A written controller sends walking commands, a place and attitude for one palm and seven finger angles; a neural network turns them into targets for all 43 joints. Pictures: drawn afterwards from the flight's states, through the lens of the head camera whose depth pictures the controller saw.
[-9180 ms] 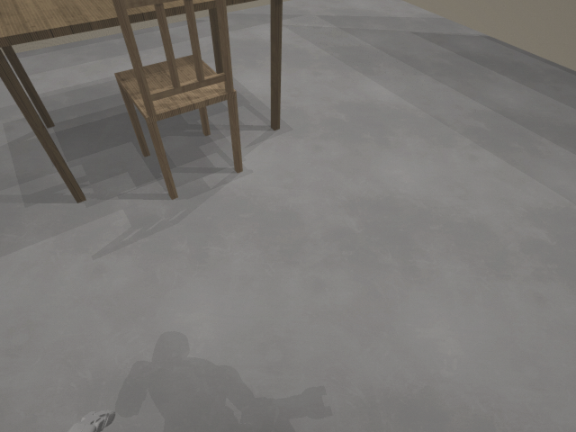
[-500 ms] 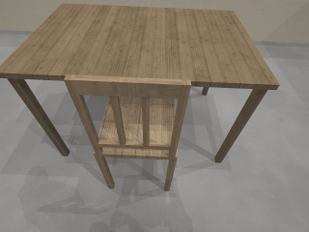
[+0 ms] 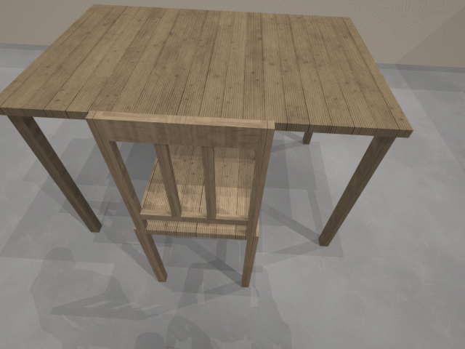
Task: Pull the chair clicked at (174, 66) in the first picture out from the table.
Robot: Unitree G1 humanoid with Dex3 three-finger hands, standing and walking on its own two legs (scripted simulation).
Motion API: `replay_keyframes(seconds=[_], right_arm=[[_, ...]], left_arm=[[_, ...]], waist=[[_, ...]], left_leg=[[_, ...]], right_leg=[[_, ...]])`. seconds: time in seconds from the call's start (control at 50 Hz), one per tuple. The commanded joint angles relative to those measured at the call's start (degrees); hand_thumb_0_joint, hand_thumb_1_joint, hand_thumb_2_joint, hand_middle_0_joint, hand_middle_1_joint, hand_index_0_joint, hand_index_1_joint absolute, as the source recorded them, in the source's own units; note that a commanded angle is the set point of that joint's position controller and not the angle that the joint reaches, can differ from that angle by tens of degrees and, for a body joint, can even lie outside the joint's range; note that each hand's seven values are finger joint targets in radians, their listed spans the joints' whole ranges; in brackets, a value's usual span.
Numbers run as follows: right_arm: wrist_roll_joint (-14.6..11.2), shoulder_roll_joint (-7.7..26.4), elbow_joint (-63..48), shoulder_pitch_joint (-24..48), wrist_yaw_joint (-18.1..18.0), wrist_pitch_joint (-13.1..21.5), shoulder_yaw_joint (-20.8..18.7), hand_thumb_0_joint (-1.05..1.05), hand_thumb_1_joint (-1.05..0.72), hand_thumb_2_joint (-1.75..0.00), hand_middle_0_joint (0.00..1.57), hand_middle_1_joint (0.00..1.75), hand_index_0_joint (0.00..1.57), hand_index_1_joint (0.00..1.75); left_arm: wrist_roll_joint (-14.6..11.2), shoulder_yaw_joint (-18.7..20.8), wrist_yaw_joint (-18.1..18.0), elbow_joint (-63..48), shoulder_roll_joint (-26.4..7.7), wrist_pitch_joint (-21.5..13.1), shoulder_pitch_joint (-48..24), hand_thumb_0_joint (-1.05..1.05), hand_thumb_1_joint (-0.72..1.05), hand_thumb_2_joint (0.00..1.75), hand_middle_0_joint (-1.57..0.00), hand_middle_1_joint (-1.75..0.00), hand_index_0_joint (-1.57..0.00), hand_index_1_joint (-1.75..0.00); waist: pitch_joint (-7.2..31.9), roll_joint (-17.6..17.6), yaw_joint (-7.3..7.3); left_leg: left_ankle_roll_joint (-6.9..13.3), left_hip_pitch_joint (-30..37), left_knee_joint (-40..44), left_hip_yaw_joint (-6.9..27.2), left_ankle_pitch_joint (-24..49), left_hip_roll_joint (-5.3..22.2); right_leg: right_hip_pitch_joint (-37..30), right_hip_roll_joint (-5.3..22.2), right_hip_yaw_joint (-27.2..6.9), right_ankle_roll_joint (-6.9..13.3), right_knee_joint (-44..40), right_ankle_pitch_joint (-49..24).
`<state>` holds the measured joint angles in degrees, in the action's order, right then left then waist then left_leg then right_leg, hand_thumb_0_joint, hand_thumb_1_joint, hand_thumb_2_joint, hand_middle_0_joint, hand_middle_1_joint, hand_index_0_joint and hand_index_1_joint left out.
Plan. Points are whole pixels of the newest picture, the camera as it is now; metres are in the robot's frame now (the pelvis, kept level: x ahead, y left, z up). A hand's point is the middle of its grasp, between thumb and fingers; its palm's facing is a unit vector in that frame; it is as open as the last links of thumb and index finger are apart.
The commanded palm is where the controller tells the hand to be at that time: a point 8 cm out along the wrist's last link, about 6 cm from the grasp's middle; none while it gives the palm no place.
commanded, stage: look again from close up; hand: left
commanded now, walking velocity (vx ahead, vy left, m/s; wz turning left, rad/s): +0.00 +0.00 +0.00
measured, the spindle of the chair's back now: (169, 182) +0.50 +0.19 -0.08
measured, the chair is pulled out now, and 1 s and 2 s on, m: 0.00 0.00 0.00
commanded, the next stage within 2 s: shuffle to correct the standing spot in 0.20 s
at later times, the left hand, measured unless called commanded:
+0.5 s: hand out of the picture -0.03 +0.15 -0.18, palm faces +0.07 -0.99 -0.14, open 7.4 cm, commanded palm none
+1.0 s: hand out of the picture +0.08 +0.19 -0.17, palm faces +0.08 -0.97 -0.21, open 7.3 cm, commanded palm none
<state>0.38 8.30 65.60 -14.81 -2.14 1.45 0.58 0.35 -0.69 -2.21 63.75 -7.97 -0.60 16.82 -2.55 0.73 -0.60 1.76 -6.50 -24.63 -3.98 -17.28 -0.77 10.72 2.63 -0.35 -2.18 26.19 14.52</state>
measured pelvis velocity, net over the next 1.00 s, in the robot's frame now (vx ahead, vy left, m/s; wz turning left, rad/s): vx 0.07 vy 0.01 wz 0.01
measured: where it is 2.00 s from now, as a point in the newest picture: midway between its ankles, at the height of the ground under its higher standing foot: outside the picture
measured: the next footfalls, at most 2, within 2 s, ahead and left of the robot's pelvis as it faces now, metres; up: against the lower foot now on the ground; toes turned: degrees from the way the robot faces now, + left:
right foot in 1.22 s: +0.12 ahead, -0.11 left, +0.00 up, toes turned +3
left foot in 1.34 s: +0.07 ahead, +0.11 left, +0.00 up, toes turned +3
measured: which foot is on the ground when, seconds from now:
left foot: down 0.00-1.00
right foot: down 0.00-1.00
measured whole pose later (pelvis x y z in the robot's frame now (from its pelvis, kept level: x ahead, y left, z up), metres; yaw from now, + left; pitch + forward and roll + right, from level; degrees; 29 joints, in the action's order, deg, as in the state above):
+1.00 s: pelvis +0.07 +0.01 +0.01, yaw +1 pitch +0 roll +0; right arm 0.1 7.0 63.2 -16.3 -3.4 0.7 -1.9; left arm 0.7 2.0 -3.4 60.5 -8.7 -1.1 16.4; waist -3.3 0.9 -0.6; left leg 0.4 -6.6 -33.5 -4.8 -13.2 -1.0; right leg 11.5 4.6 3.3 0.4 36.0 10.9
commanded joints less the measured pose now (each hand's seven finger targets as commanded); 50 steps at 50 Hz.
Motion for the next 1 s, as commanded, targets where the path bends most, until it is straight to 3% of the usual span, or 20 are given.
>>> replay_keyframes(seconds=[0.0,0.28,0.36,0.42,0.52,0.62,0.64,0.68,0.72,0.74,0.76,0.78,0.8,0.82,0.84,0.88,0.92,0.94,0.96,0.98], right_arm=[[-0.05,4.78,-1.29,-3.76,-0.01,0.57,-0.56,0.00,-0.90,-0.90,0.20,0.30,0.20,0.30],[-0.06,3.94,-0.63,-5.02,0.16,0.50,-0.42,0.00,-0.90,-0.90,0.20,0.30,0.20,0.30],[0.48,4.60,-0.63,-6.35,0.65,-0.46,-0.90,0.00,-0.90,-0.90,0.20,0.30,0.20,0.30],[0.72,4.88,-1.31,-6.66,0.92,-0.80,-1.39,0.00,-0.90,-0.90,0.20,0.30,0.20,0.30],[0.62,3.53,-2.50,-7.60,0.83,0.25,-1.26,0.00,-0.90,-0.90,0.20,0.30,0.20,0.30],[0.47,2.95,-2.56,-9.14,0.32,1.88,-1.03,0.00,-0.90,-0.90,0.20,0.30,0.20,0.30],[0.39,3.21,-2.13,-9.77,0.09,2.11,-0.97,0.00,-0.90,-0.90,0.20,0.30,0.20,0.30],[0.38,4.75,-0.38,-13.60,-0.80,2.21,-1.09,0.00,-0.90,-0.90,0.20,0.30,0.20,0.30],[0.25,5.90,0.81,-14.94,-1.53,1.81,-1.04,0.00,-0.90,-0.90,0.20,0.30,0.20,0.30],[0.24,5.89,0.64,-13.42,-1.64,1.27,-0.95,0.00,-0.90,-0.90,0.20,0.30,0.20,0.30],[0.19,5.83,0.09,-11.89,-1.76,0.94,-1.02,0.00,-0.90,-0.90,0.20,0.30,0.20,0.30],[-0.05,5.82,-0.90,-10.50,-1.91,0.85,-1.18,0.00,-0.90,-0.90,0.20,0.30,0.20,0.30],[-0.30,5.77,-1.94,-9.00,-2.04,0.95,-1.46,0.00,-0.90,-0.90,0.20,0.30,0.20,0.30],[-0.52,5.21,-3.04,-7.63,-2.12,0.90,-1.80,0.00,-0.90,-0.90,0.20,0.30,0.20,0.30],[-0.70,4.63,-3.78,-6.85,-2.11,0.64,-2.15,0.00,-0.90,-0.90,0.20,0.30,0.20,0.30],[-0.68,3.34,-4.67,-6.19,-1.77,0.15,-2.88,0.00,-0.90,-0.90,0.20,0.30,0.20,0.30],[-0.51,1.84,-4.48,-4.65,-1.35,-0.28,-3.17,0.00,-0.90,-0.90,0.20,0.30,0.20,0.30],[-0.24,1.63,-4.44,-5.22,-1.13,-0.20,-3.42,0.00,-0.90,-0.90,0.20,0.30,0.20,0.30],[0.09,2.28,-4.01,-6.45,-1.04,0.00,-3.78,0.00,-0.90,-0.90,0.20,0.30,0.20,0.30],[0.56,3.74,-3.15,-9.46,-1.00,0.26,-4.35,0.00,-0.90,-0.90,0.20,0.30,0.20,0.30]], left_arm=[[0.19,1.01,-0.16,-1.68,-5.14,-0.57,3.98,0.00,0.90,0.90,-0.20,-0.30,-0.20,-0.30],[0.19,0.90,-0.16,-1.56,-4.60,-0.74,4.84,0.00,0.90,0.90,-0.20,-0.30,-0.20,-0.30],[0.82,1.61,0.41,-1.92,-4.97,-0.14,5.37,0.00,0.90,0.90,-0.20,-0.30,-0.20,-0.30],[1.18,2.19,0.85,-2.86,-4.95,0.08,5.94,0.00,0.90,0.90,-0.20,-0.30,-0.20,-0.30],[0.95,2.79,1.16,-2.66,-4.65,-0.81,8.21,0.00,0.90,0.90,-0.20,-0.30,-0.20,-0.30],[0.74,3.53,0.88,-1.62,-5.36,-1.63,10.34,0.00,0.90,0.90,-0.20,-0.30,-0.20,-0.30],[0.70,3.42,0.77,-1.52,-5.10,-1.63,9.90,0.00,0.90,0.90,-0.20,-0.30,-0.20,-0.30],[0.62,2.72,0.25,-2.22,-3.13,-1.60,7.55,0.00,0.90,0.90,-0.20,-0.30,-0.20,-0.30],[0.22,2.35,-0.49,-3.22,-1.94,-1.29,4.90,0.00,0.90,0.90,-0.20,-0.30,-0.20,-0.30],[0.04,2.41,-0.65,-3.19,-2.12,-0.92,4.51,0.00,0.90,0.90,-0.20,-0.30,-0.20,-0.30],[-0.10,2.61,-0.71,-2.81,-2.21,-0.69,5.24,0.00,0.90,0.90,-0.20,-0.30,-0.20,-0.30],[-0.21,2.83,-0.74,-2.15,-2.75,-0.60,6.95,0.00,0.90,0.90,-0.20,-0.30,-0.20,-0.30],[-0.14,3.05,-0.82,-1.31,-4.13,-0.83,9.76,0.00,0.90,0.90,-0.20,-0.30,-0.20,-0.30],[-0.04,3.49,-1.24,-0.65,-5.53,-1.08,11.75,0.00,0.90,0.90,-0.20,-0.30,-0.20,-0.30],[0.00,3.56,-1.45,-0.38,-6.48,-1.04,11.91,0.00,0.90,0.90,-0.20,-0.30,-0.20,-0.30],[0.42,4.13,-1.61,-1.37,-7.94,-0.61,10.36,0.00,0.90,0.90,-0.20,-0.30,-0.20,-0.30],[0.74,3.91,-1.56,-2.48,-7.38,0.17,8.12,0.00,0.90,0.90,-0.20,-0.30,-0.20,-0.30],[0.85,4.10,-1.53,-3.10,-6.99,0.25,7.09,0.00,0.90,0.90,-0.20,-0.30,-0.20,-0.30],[0.79,4.19,-1.45,-4.09,-6.73,0.09,5.79,0.00,0.90,0.90,-0.20,-0.30,-0.20,-0.30],[0.68,4.26,-1.39,-5.89,-5.68,-0.20,3.08,0.00,0.90,0.90,-0.20,-0.30,-0.20,-0.30]], waist=[[-1.30,0.52,0.22],[-2.26,-0.60,0.17],[-5.43,-0.54,0.19],[-8.73,-1.29,0.00],[-7.89,1.42,-0.32],[-0.98,2.67,0.00],[-0.08,0.67,0.36],[2.45,-5.93,2.08],[-0.19,-11.75,1.93],[-2.18,-11.66,1.21],[-2.60,-10.03,0.48],[-2.42,-8.12,-0.51],[-1.19,-5.69,-1.51],[0.88,-2.01,-1.81],[0.92,-0.14,-1.72],[2.16,4.62,-1.36],[-1.64,7.73,-0.92],[-2.34,7.79,-0.20],[-3.10,5.36,0.79],[-2.91,-0.61,2.89]], left_leg=[[0.38,-2.79,4.98,5.28,12.94,5.89],[0.04,-3.92,5.98,5.67,10.31,5.71],[0.82,-7.32,5.96,5.76,-8.68,4.67],[1.79,-10.87,6.51,7.22,-16.04,4.93],[2.04,-11.70,1.12,5.45,-8.22,3.65],[1.49,-8.49,-5.80,2.07,8.44,2.74],[1.43,-6.36,-5.61,2.55,14.29,3.44],[2.15,3.02,-4.42,5.77,39.96,7.46],[4.15,7.91,-3.66,9.57,69.10,12.27],[3.97,8.50,-4.09,9.60,75.23,12.64],[2.78,8.17,-5.27,8.62,76.79,11.68],[1.39,6.05,-6.54,7.36,74.47,10.07],[0.26,3.01,-8.72,5.89,68.37,7.95],[-0.57,-1.30,-10.54,4.39,58.12,6.00],[-1.13,-4.97,-10.28,3.21,47.01,4.42],[-1.91,-10.73,-10.17,1.23,27.96,1.82],[-2.17,-10.41,-6.42,0.45,13.65,1.18],[-2.00,-8.14,-3.27,-0.04,17.53,1.43],[-1.69,-4.55,-0.55,0.14,28.02,2.66],[-0.29,3.89,3.09,2.36,44.69,6.69]], right_leg=[[-1.37,3.41,-2.72,3.49,-3.09,-13.62],[-1.06,3.36,-2.59,3.60,-4.64,-10.20],[2.73,2.35,-2.74,4.60,-4.96,10.72],[5.44,1.51,-2.72,5.14,-4.31,16.86],[3.54,2.98,-4.91,6.94,-3.51,12.18],[-2.98,4.68,-3.94,8.26,2.58,-10.92],[-2.64,3.97,-2.19,7.80,5.25,-16.97],[2.01,1.00,2.85,5.58,12.15,-21.82],[7.76,-1.16,4.97,3.68,12.77,-0.63],[8.28,-1.21,5.12,3.57,8.94,5.20],[6.03,-1.20,5.33,3.44,4.80,2.93],[1.88,-0.94,5.25,3.45,2.28,-5.37],[-3.18,0.26,3.78,3.60,1.50,-20.99],[-7.83,3.02,1.44,4.02,3.96,-37.96],[-10.17,5.80,0.31,5.05,6.25,-48.85],[-14.04,8.59,0.04,6.56,9.74,-59.44],[-8.46,9.49,-0.25,7.22,9.23,-56.95],[-5.67,8.41,0.58,6.54,10.75,-55.16],[-2.19,5.87,1.99,5.18,13.68,-50.57],[6.11,1.51,4.48,3.42,20.19,-32.79]])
